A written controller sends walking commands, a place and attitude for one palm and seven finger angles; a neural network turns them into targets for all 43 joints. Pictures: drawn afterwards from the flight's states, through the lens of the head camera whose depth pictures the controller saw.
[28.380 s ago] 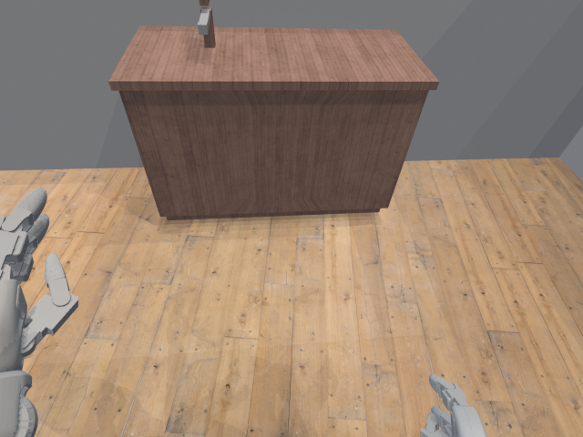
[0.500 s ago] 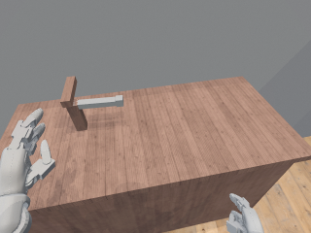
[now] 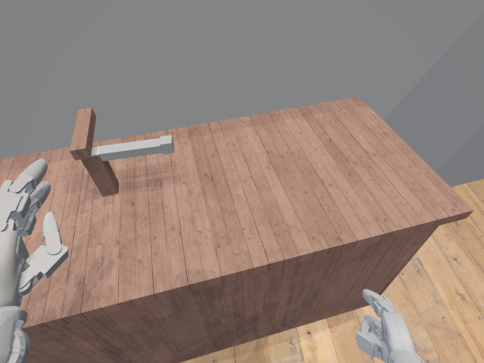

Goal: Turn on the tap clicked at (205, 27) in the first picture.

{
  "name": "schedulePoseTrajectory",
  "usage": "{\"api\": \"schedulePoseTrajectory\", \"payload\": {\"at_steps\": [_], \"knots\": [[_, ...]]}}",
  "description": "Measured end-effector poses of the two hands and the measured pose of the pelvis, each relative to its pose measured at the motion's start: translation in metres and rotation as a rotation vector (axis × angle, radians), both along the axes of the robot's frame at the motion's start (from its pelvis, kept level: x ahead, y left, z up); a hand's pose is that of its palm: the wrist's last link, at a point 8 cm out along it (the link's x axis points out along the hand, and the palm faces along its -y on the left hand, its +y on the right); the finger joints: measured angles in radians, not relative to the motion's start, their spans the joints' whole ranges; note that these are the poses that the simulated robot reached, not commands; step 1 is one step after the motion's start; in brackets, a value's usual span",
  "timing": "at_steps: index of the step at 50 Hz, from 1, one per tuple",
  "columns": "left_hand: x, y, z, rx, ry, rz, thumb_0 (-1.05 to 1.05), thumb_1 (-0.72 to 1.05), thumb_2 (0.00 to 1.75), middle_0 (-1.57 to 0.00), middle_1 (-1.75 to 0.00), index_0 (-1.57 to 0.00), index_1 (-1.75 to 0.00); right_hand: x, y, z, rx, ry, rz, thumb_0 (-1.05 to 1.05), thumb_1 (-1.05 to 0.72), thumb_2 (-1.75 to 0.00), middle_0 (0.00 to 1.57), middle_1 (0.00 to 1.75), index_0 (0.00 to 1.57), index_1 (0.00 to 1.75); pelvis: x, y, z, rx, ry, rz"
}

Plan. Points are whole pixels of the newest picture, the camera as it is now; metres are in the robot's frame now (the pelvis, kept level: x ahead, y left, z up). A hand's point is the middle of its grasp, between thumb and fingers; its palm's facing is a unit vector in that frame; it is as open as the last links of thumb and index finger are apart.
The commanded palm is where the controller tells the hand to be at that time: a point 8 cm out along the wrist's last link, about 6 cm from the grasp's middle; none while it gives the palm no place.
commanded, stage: step back with the hand held close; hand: left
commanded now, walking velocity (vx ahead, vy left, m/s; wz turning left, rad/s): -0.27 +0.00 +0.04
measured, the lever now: (167, 144) +0.52 +0.21 +0.07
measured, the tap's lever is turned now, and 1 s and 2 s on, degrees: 86 86 86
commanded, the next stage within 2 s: stop stepping back and stand still in 1.18 s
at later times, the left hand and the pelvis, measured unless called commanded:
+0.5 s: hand (5, 306) +0.14 +0.27 +0.16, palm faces +0.43 -0.78 -0.46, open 7.4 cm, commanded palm +0.09 +0.30 +0.17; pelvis -0.05 +0.02 -0.01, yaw +2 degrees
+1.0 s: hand out of the picture +0.06 +0.27 +0.16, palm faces +0.37 -0.84 -0.39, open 7.4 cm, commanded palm +0.01 +0.30 +0.17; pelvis -0.15 +0.02 -0.01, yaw +1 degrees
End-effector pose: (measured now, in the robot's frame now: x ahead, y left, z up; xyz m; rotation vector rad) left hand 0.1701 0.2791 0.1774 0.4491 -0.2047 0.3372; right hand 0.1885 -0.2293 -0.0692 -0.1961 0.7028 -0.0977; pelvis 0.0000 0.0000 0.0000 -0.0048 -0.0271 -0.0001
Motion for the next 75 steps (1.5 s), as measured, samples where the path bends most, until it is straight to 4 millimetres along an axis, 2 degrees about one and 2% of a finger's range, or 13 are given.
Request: {"api": "schedulePoseTrajectory", "payload": {"at_steps": [5, 10, 17, 23, 30, 34, 38, 43, 48, 58, 62, 65, 75], "knots": [[-0.016, -0.002, -0.016, -0.004, 0.063, -0.03, 0.02, 0.89, 0.89, -0.21, -0.3, -0.21, -0.3, -0.023, -0.006, -0.002, -0.031, 0.026, -0.032, 0.01, -0.91, -0.9, 0.2, 0.3, 0.2, 0.3, -0.015, 0.004, -0.003, -0.001, 0.013, 0.005], [-0.037, 0.007, -0.01, 0.035, 0.018, -0.029, 0.02, 0.89, 0.89, -0.22, -0.3, -0.22, -0.3, -0.047, -0.004, -0.007, -0.058, 0.049, -0.032, 0.01, -0.91, -0.9, 0.2, 0.3, 0.2, 0.3, -0.032, 0.009, -0.008, -0.015, 0.023, 0.018], [-0.058, 0.025, 0.0, 0.092, -0.038, 0.01, 0.02, 0.89, 0.89, -0.22, -0.3, -0.22, -0.3, -0.075, 0.013, -0.018, -0.051, 0.076, -0.02, 0.01, -0.91, -0.9, 0.2, 0.3, 0.2, 0.3, -0.048, 0.02, -0.011, -0.024, 0.03, 0.025], [-0.068, 0.033, 0.0, 0.108, -0.033, 0.06, 0.01, 0.89, 0.89, -0.21, -0.3, -0.22, -0.3, -0.082, 0.031, -0.024, -0.013, 0.082, 0.007, 0.01, -0.9, -0.9, 0.2, 0.3, 0.2, 0.3, -0.053, 0.019, -0.01, -0.007, 0.042, 0.047], [-0.07, 0.01, -0.011, 0.041, -0.004, 0.023, 0.02, 0.89, 0.89, -0.21, -0.3, -0.21, -0.3, -0.076, 0.033, -0.023, 0.008, 0.07, 0.058, 0.01, -0.9, -0.9, 0.21, 0.3, 0.2, 0.3, -0.073, 0.006, -0.007, -0.023, 0.069, 0.023], [-0.081, -0.01, -0.006, 0.049, -0.033, -0.068, 0.02, 0.89, 0.89, -0.21, -0.3, -0.21, -0.3, -0.079, 0.02, -0.014, 0.002, 0.038, 0.032, 0.01, -0.9, -0.9, 0.21, 0.3, 0.2, 0.3, -0.085, -0.001, -0.009, -0.038, 0.063, 0.018], [-0.099, -0.012, 0.0, 0.076, -0.088, -0.11, 0.02, 0.89, 0.89, -0.22, -0.3, -0.22, -0.3, -0.091, 0.003, -0.005, -0.036, 0.006, -0.016, 0.01, -0.9, -0.9, 0.21, 0.3, 0.2, 0.3, -0.095, -0.003, -0.013, -0.052, 0.047, 0.02], [-0.118, 0.009, 0.002, 0.072, -0.155, -0.082, 0.01, 0.89, 0.89, -0.22, -0.3, -0.22, -0.3, -0.116, -0.008, 0.002, -0.105, 0.009, -0.05, 0.01, -0.91, -0.9, 0.2, 0.3, 0.2, 0.3, -0.106, 0.007, -0.016, -0.05, 0.049, 0.05], [-0.137, 0.029, -0.006, 0.058, -0.119, -0.04, 0.01, 0.89, 0.89, -0.21, -0.3, -0.22, -0.3, -0.145, 0.004, 0.005, -0.125, 0.014, -0.031, 0.01, -0.91, -0.9, 0.2, 0.3, 0.2, 0.3, -0.135, 0.017, -0.013, -0.025, 0.056, 0.02], [-0.19, 0.01, 0.002, 0.028, -0.12, -0.059, 0.02, 0.89, 0.89, -0.21, -0.3, -0.21, -0.3, -0.216, 0.038, -0.005, -0.022, 0.012, 0.034, 0.01, -0.9, -0.9, 0.21, 0.3, 0.2, 0.3, -0.193, 0.007, -0.005, -0.059, 0.072, 0.001], [-0.217, -0.004, 0.004, 0.035, -0.136, -0.075, 0.02, 0.89, 0.89, -0.21, -0.3, -0.21, -0.3, -0.244, 0.032, -0.02, 0.001, 0.039, 0.038, 0.01, -0.9, -0.9, 0.21, 0.3, 0.2, 0.3, -0.221, 0.001, -0.011, -0.054, 0.056, -0.002], [-0.237, -0.008, 0.009, 0.012, -0.16, -0.098, 0.02, 0.89, 0.89, -0.21, -0.3, -0.22, -0.3, -0.269, 0.023, -0.015, -0.014, 0.079, 0.008, 0.01, -0.9, -0.9, 0.21, 0.3, 0.2, 0.3, -0.234, 0.001, -0.006, -0.02, 0.046, -0.011], [-0.283, 0.02, -0.012, 0.016, -0.156, -0.057, 0.01, 0.89, 0.89, -0.21, -0.3, -0.22, -0.3, -0.322, -0.006, 0.005, -0.109, -0.05, -0.099, 0.01, -0.9, -0.9, 0.21, 0.3, 0.2, 0.3, -0.297, 0.017, -0.022, 0.028, 0.015, 0.013]]}}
